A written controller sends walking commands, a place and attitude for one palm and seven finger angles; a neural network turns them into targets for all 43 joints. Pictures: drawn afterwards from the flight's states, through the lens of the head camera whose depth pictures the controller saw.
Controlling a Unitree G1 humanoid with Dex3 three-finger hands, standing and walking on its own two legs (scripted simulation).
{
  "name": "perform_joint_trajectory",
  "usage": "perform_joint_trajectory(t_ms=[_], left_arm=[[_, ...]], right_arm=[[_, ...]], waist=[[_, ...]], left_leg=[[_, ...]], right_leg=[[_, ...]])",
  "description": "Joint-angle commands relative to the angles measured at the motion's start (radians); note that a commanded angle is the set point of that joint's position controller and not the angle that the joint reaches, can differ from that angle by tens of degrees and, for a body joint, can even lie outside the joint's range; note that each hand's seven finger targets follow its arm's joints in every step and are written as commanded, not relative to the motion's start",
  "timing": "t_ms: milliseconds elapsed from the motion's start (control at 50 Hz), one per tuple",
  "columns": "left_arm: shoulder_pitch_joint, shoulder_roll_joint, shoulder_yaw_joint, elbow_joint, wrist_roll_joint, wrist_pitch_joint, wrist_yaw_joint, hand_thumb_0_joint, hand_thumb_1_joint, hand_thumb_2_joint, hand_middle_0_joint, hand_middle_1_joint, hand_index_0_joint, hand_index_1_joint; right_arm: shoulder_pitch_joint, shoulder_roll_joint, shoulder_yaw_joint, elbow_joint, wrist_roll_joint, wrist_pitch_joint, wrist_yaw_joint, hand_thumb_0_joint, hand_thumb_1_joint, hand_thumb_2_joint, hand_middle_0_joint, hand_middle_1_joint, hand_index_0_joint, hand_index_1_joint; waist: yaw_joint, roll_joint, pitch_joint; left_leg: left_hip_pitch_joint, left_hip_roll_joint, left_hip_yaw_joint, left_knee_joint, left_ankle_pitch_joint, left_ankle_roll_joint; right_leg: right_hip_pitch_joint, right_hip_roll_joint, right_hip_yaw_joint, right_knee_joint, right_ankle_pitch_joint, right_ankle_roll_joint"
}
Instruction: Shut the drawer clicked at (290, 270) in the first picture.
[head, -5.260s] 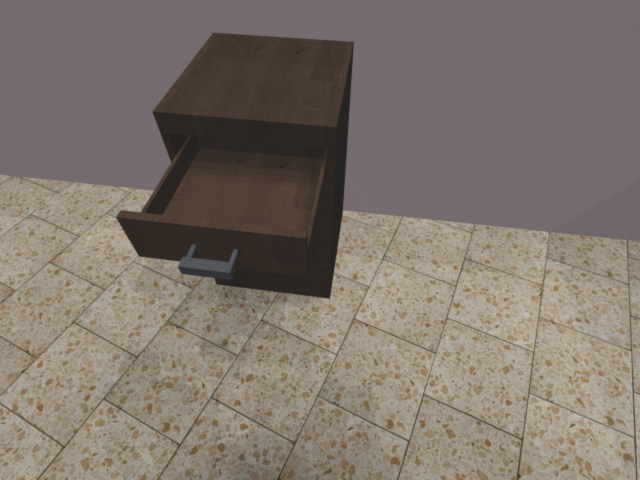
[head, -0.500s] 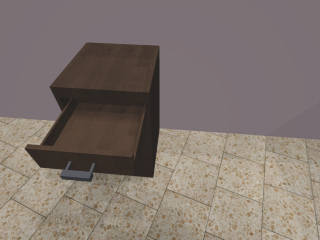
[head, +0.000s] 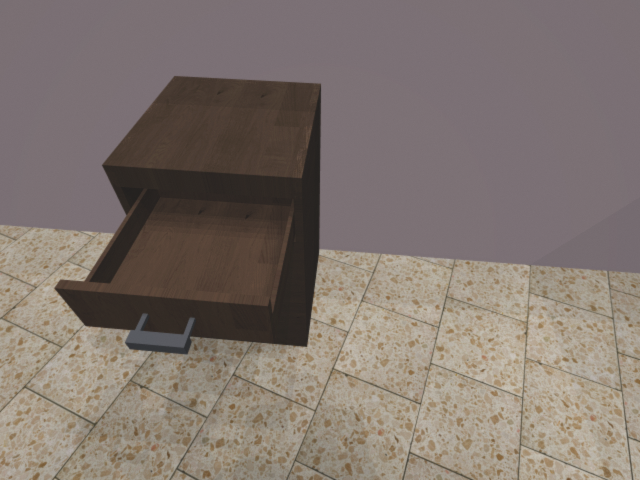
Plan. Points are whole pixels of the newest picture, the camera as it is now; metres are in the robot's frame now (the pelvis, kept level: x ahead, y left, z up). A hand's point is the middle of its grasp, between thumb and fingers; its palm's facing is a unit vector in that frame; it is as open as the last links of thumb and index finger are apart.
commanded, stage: look again from close up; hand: left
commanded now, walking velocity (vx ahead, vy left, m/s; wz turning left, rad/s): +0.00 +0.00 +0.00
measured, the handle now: (163, 331) +0.39 +0.32 -0.16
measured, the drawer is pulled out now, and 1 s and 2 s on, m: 0.28 0.28 0.28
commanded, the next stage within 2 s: shuffle to correct the standing spot in 0.58 s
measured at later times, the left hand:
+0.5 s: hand out of the picture +0.00 +0.15 -0.17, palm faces +0.03 -0.99 -0.17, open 7.4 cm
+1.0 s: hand out of the picture +0.01 +0.18 -0.18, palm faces +0.10 -0.98 -0.18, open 7.4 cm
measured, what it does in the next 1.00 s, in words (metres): stands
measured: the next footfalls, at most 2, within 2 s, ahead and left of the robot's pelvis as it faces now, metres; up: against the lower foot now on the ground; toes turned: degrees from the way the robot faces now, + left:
left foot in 1.62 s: +0.14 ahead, +0.27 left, +0.00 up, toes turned +3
right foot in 1.82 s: +0.12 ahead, +0.04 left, +0.00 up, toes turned -3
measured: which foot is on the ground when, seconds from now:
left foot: down 0.00-1.00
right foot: down 0.00-1.00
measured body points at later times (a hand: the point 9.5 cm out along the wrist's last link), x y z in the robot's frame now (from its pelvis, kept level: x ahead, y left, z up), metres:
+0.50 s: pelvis +0.02 +0.00 +0.00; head +0.01 -0.01 +0.45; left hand +0.00 +0.20 -0.16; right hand -0.01 -0.21 -0.16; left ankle +0.05 +0.11 -0.74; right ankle +0.02 -0.11 -0.74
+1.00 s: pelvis +0.04 +0.02 +0.00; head +0.04 +0.02 +0.45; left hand +0.01 +0.23 -0.17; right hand +0.03 -0.21 -0.16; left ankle +0.05 +0.11 -0.74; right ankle +0.02 -0.11 -0.74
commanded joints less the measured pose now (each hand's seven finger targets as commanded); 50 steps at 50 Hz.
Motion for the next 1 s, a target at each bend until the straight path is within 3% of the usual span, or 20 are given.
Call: perform_joint_trajectory(t_ms=[0,220,400,660,740,820,860,900,940,980], left_arm=[[0.069,0.086,0.021,-0.031,-0.003,-0.021,0.009,0.0,0.9,0.9,-0.2,-0.3,-0.2,-0.3],[0.064,0.083,0.019,-0.035,-0.003,-0.025,0.012,0.0,0.9,0.9,-0.2,-0.3,-0.2,-0.3],[0.052,0.086,0.02,-0.034,-0.007,-0.029,0.011,0.0,0.9,0.9,-0.2,-0.3,-0.2,-0.3],[0.044,0.088,0.02,-0.026,-0.008,-0.027,0.01,0.0,0.9,0.9,-0.2,-0.3,-0.2,-0.3],[0.044,0.119,0.038,-0.035,-0.003,-0.024,0.012,0.0,0.9,0.9,-0.2,-0.3,-0.2,-0.3],[0.043,0.162,0.066,-0.053,-0.001,-0.013,0.015,0.0,0.9,0.9,-0.2,-0.3,-0.2,-0.3],[0.027,0.17,0.077,-0.064,0.0,-0.011,0.016,0.0,0.9,0.9,-0.2,-0.3,-0.2,-0.3],[0.01,0.172,0.086,-0.071,0.002,-0.009,0.017,0.0,0.9,0.9,-0.2,-0.3,-0.2,-0.3],[-0.012,0.171,0.089,-0.083,0.004,-0.003,0.016,0.0,0.9,0.9,-0.2,-0.3,-0.2,-0.3],[-0.012,0.141,0.085,-0.09,0.006,0.006,0.013,0.0,0.9,0.9,-0.2,-0.3,-0.2,-0.3]], right_arm=[[0.057,-0.091,-0.022,-0.029,0.003,-0.018,-0.004,0.0,-0.9,-0.9,0.2,0.3,0.2,0.3],[0.052,-0.081,-0.017,-0.019,0.006,-0.022,-0.003,0.0,-0.9,-0.9,0.2,0.3,0.2,0.3],[0.048,-0.078,-0.011,-0.013,0.006,-0.029,-0.006,0.0,-0.9,-0.9,0.2,0.3,0.2,0.3],[0.047,-0.079,-0.008,-0.004,0.007,-0.028,-0.008,0.0,-0.9,-0.9,0.2,0.3,0.2,0.3],[0.043,-0.088,-0.012,-0.016,0.005,-0.015,-0.003,0.0,-0.9,-0.9,0.2,0.3,0.2,0.3],[0.03,-0.085,-0.022,-0.045,0.001,0.003,0.004,0.0,-0.9,-0.9,0.2,0.3,0.2,0.3],[0.035,-0.085,-0.026,-0.054,-0.001,0.007,0.004,0.0,-0.9,-0.9,0.2,0.3,0.2,0.3],[0.043,-0.085,-0.03,-0.062,-0.001,0.005,0.004,0.0,-0.9,-0.9,0.2,0.3,0.2,0.3],[0.074,-0.092,-0.03,-0.062,0.001,0.001,0.005,0.0,-0.9,-0.9,0.2,0.3,0.2,0.3],[0.081,-0.133,-0.035,-0.068,0.0,-0.005,0.002,0.0,-0.9,-0.9,0.2,0.3,0.2,0.3]], waist=[[-0.006,-0.012,0.095],[-0.006,-0.018,0.106],[-0.003,-0.017,0.069],[-0.001,-0.011,0.081],[0.009,-0.033,0.093],[0.014,-0.104,0.118],[0.012,-0.121,0.12],[0.005,-0.11,0.114],[-0.007,-0.076,0.109],[-0.003,0.065,0.099]], left_leg=[[-0.034,0.077,-0.115,-0.137,-0.19,0.018],[-0.009,0.08,-0.102,-0.135,-0.125,0.014],[0.03,0.08,-0.087,-0.123,-0.027,0.012],[0.051,0.081,-0.085,-0.131,-0.006,0.011],[0.006,0.052,-0.054,-0.074,-0.054,0.005],[-0.055,0.019,-0.013,0.04,-0.119,-0.006],[-0.057,0.024,-0.011,0.085,-0.115,-0.007],[-0.033,0.028,-0.013,0.068,-0.099,-0.007],[0.008,0.03,-0.022,0.008,-0.056,0.001],[0.057,0.098,-0.121,-0.07,0.04,0.043]], right_leg=[[-0.08,-0.08,0.119,-0.143,-0.153,-0.013],[-0.08,-0.08,0.118,-0.144,-0.102,-0.013],[-0.029,-0.088,0.115,-0.141,-0.014,-0.016],[-0.014,-0.087,0.106,-0.147,0.013,-0.015],[-0.006,-0.125,0.148,-0.158,-0.074,-0.037],[-0.022,-0.224,0.247,-0.229,-0.2,-0.087],[-0.036,-0.264,0.27,-0.238,-0.184,-0.109],[-0.045,-0.268,0.254,-0.198,-0.105,-0.114],[-0.058,-0.223,0.186,-0.118,-0.068,-0.091],[-0.097,-0.121,0.069,0.021,-0.082,-0.045]])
